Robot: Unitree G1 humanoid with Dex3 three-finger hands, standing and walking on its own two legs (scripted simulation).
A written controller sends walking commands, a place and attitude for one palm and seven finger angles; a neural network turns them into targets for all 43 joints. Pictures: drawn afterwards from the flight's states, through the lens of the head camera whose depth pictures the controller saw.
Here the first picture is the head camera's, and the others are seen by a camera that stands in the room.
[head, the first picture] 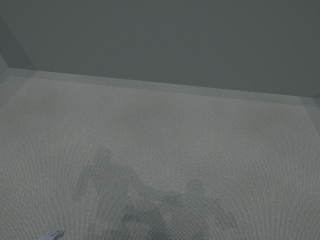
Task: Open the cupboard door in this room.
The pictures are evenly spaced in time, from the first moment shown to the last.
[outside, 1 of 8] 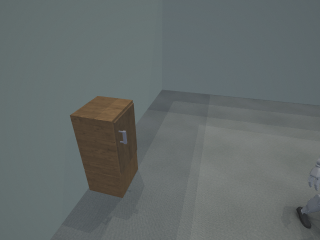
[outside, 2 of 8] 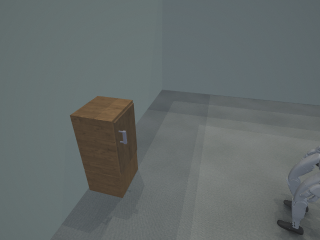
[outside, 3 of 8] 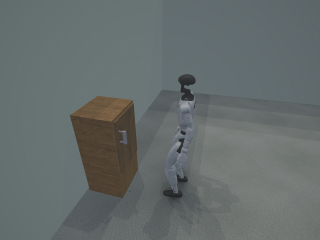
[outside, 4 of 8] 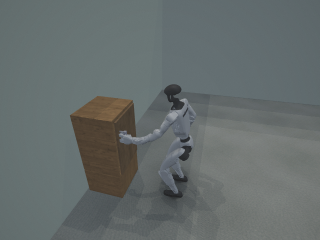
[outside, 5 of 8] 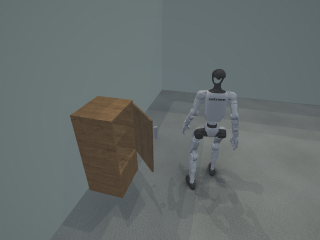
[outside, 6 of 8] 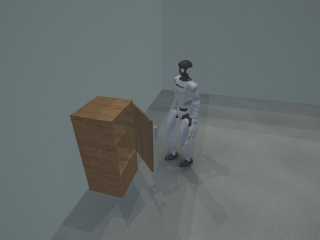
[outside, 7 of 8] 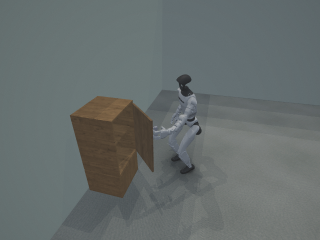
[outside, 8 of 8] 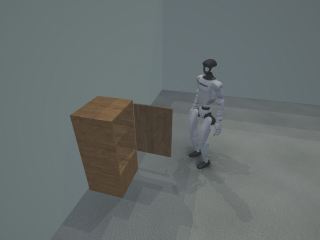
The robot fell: no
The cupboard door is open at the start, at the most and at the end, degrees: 0 88 88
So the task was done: yes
